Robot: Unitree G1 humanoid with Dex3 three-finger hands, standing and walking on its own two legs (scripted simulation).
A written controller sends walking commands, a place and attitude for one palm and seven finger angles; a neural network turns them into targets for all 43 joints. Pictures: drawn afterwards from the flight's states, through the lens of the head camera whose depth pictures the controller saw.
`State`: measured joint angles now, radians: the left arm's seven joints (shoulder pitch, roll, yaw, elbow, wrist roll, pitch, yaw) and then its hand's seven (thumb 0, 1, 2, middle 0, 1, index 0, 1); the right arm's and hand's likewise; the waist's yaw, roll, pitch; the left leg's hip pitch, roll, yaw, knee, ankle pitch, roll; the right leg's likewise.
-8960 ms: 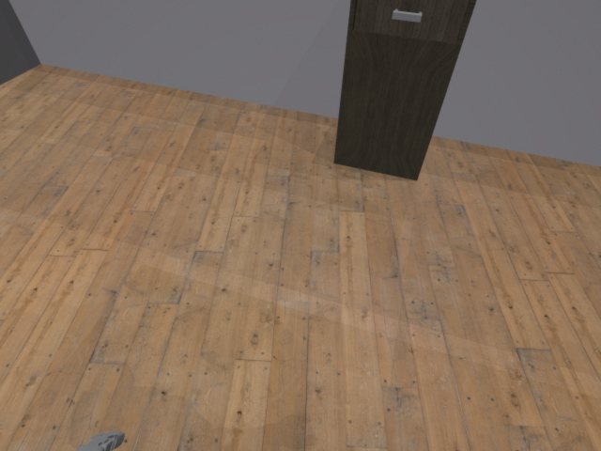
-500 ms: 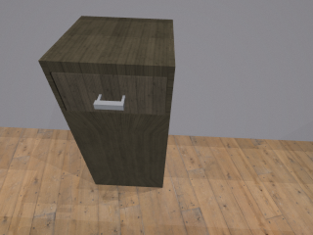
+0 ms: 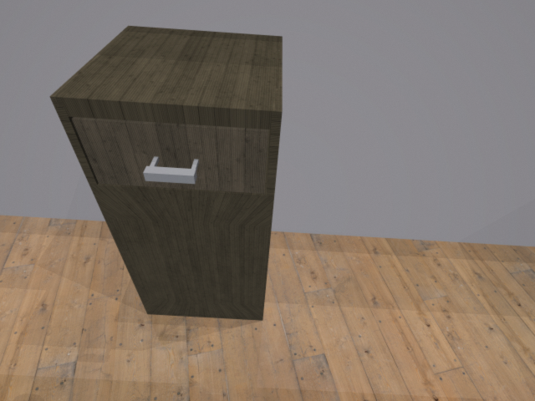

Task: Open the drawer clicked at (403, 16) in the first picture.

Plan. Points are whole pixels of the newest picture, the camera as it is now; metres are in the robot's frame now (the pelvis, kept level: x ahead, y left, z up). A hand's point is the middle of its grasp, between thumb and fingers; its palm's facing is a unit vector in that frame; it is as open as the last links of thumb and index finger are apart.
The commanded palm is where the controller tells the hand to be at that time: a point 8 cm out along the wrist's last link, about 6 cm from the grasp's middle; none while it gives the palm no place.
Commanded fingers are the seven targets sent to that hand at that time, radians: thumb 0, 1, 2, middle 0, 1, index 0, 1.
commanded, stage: come to a stop and stand still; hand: left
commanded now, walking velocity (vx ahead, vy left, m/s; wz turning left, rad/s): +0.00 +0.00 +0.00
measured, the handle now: (173, 168) +0.57 +0.25 +0.02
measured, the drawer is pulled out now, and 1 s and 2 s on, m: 0.00 0.00 0.00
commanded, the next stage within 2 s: look again from close up in 1.26 s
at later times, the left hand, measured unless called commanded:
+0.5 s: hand out of the picture -0.03 +0.19 -0.18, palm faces +0.02 -0.99 -0.14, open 7.4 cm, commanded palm none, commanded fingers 0.00 0.90 0.90 -0.20 -0.30 -0.20 -0.30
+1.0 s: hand out of the picture -0.01 +0.22 -0.18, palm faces +0.01 -0.99 -0.11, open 7.4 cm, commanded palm none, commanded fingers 0.00 0.90 0.90 -0.20 -0.30 -0.20 -0.30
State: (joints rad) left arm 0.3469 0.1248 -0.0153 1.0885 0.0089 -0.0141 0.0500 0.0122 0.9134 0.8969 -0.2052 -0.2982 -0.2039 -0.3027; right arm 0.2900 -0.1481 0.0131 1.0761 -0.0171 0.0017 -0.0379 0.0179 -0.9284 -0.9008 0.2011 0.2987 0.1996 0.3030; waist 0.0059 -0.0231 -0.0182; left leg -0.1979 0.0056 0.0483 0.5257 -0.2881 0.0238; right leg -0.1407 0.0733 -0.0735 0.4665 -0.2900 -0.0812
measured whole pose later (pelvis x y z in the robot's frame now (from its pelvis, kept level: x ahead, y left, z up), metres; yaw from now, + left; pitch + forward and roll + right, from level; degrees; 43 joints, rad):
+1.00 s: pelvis +0.00 +0.08 +0.00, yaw -1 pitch -1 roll -1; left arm 0.34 0.13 -0.02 1.10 0.01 0.00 0.05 0.01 0.91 0.90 -0.20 -0.30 -0.20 -0.30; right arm 0.32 -0.12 0.03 1.12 -0.01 -0.03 -0.04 0.01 -0.91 -0.90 0.20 0.30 0.20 0.30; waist 0.00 -0.05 0.01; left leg -0.17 -0.10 0.10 0.40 -0.23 0.14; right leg -0.15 -0.02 -0.02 0.43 -0.26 0.03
